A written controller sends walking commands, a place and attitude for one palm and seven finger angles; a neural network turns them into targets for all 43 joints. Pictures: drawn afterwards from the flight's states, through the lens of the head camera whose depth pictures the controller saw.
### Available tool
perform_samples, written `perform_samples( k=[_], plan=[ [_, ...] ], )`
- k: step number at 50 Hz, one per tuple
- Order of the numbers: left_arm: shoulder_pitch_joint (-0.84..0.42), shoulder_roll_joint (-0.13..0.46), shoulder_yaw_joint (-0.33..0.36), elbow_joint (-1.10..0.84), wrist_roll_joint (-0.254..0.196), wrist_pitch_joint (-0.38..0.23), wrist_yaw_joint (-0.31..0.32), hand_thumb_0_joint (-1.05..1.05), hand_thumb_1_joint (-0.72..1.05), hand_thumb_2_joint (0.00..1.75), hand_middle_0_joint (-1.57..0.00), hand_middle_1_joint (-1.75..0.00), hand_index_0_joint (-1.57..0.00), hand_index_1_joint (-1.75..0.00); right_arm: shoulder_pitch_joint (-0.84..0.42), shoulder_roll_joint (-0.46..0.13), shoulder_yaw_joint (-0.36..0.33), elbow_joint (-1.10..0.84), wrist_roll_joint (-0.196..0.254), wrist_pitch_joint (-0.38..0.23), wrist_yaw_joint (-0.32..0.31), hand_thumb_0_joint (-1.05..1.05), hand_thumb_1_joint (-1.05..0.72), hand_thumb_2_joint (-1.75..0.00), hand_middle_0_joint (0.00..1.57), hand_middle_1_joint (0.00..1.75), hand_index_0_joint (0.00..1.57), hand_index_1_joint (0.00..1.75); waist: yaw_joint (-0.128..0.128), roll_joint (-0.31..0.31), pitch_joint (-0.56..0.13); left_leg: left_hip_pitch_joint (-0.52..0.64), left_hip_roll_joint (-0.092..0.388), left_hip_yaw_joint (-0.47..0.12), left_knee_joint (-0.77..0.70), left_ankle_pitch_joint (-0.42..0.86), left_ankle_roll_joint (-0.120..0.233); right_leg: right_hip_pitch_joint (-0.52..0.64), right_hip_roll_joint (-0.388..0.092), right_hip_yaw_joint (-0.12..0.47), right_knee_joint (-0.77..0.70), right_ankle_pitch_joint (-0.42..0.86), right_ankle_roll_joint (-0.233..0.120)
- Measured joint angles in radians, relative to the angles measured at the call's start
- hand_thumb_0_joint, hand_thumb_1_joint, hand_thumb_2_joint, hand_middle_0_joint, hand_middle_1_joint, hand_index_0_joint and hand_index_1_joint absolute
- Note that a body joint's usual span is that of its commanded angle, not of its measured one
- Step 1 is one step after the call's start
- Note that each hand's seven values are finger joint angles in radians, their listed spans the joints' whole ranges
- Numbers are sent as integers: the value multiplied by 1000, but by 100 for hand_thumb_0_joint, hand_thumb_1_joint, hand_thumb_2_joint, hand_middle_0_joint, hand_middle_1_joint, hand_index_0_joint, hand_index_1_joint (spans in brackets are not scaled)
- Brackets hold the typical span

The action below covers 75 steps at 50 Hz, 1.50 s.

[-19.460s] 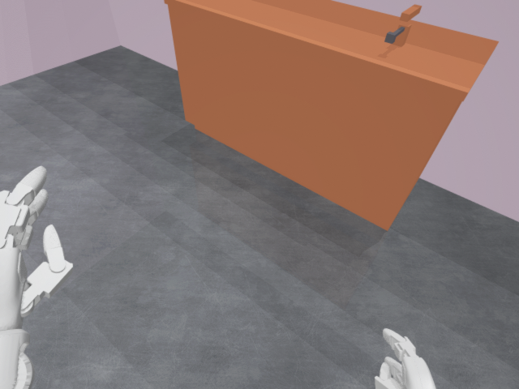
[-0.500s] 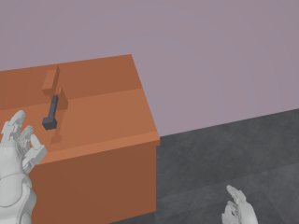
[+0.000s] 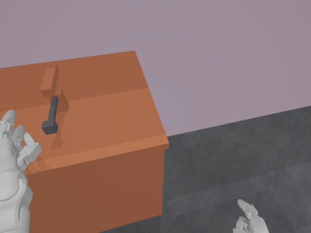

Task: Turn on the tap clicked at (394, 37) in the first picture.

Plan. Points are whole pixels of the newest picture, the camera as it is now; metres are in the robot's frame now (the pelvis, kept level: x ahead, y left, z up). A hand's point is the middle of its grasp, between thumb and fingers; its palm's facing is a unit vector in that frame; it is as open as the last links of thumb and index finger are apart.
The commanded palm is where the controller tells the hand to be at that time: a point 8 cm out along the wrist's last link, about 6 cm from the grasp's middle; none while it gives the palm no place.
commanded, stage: reach beside the lever's end, fingers flat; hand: left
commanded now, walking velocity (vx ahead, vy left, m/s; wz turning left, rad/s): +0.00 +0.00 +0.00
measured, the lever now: (50, 127) +0.34 +0.32 +0.10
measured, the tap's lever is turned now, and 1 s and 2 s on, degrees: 0 0 17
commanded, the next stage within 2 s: push the lever round in 0.84 s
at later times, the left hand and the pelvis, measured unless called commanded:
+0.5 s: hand (39, 133) +0.32 +0.33 +0.10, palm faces +0.55 -0.82 -0.12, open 7.8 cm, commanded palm +0.27 +0.36 +0.10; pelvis -0.01 +0.01 +0.00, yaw +0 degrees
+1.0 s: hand (34, 141) +0.29 +0.33 +0.10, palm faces +0.55 -0.83 -0.09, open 7.8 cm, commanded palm +0.25 +0.37 +0.09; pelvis -0.01 +0.01 -0.01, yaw +0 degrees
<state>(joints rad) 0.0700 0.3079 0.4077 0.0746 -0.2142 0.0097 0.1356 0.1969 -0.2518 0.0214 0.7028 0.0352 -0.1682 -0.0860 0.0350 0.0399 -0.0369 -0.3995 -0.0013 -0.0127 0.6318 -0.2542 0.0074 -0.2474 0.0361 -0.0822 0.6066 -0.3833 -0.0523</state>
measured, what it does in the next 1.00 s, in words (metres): stands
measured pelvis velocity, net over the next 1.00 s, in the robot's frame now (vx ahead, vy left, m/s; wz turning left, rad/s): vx -0.01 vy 0.01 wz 0.00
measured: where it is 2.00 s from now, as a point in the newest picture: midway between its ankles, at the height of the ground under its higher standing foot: outside the picture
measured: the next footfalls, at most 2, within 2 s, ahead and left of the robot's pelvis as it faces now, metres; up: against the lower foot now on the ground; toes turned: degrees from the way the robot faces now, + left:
none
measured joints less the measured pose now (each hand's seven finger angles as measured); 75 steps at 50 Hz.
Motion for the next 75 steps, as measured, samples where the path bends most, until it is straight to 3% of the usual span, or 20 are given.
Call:
perform_samples(
  k=[6, 25, 32, 41, 50, 69, 75],
  plan=[
    [-61, 5, 3, 66, 6, -43, -13, 2, 90, 90, -16, -19, -17, -19, -2, -4, -1, 13, 0, -5, -2, 1, -91, -90, 20, 30, 20, 30, -2, -1, 10, -24, -3, -6, 13, 3, 3, -21, -2, -6, 13, 0, 2],
    [-241, 85, 63, 331, 30, -92, -53, 2, 90, 90, -15, -15, -16, -15, 43, -15, -6, 10, 0, 27, 6, 1, -91, -90, 20, 30, 20, 30, -35, -3, 0, -96, 4, -2, 47, -5, 9, -91, 3, -2, 38, 0, 7],
    [-184, 64, 68, 289, 27, -128, -55, 2, 90, 90, -15, -15, -16, -15, 67, -18, -21, 6, -2, 37, 19, 1, -91, -90, 20, 30, 20, 30, -38, -3, -13, -96, 6, 9, 53, -17, 12, -93, 4, 10, 39, -5, 11],
    [-130, 61, 91, 255, 18, -128, -57, 2, 90, 90, -15, -15, -16, -15, 54, -7, -20, 0, -2, 42, 17, 1, -91, -90, 20, 30, 20, 30, -30, -6, -17, -85, 6, 8, 56, -23, 14, -78, 4, 9, 36, -8, 13],
    [-150, 37, 47, 239, 10, -136, -71, 2, 90, 90, -15, -15, -15, -15, 14, -4, -11, 5, 4, 25, 8, 1, -91, -90, 20, 30, 20, 30, -12, 1, -8, -87, -4, -6, 57, -12, 16, -77, -4, -6, 42, -6, 14],
    [-238, 36, 12, 299, 36, -96, -18, 1, 90, 90, -15, -15, -15, -15, 30, -7, 2, -3, 5, 41, 9, 1, -91, -90, 20, 30, 20, 30, -31, 1, -3, -101, 2, -7, 60, -5, 11, -94, 3, -5, 49, -1, 9],
    [-202, 20, 14, 269, 41, -117, 9, 2, 90, 90, -15, -15, -16, -15, 48, -8, -10, 1, -1, 49, 22, 1, -91, -90, 20, 30, 20, 30, -35, 0, -14, -101, 6, 1, 62, -13, 10, -97, 5, 3, 51, -6, 8]
  ],
)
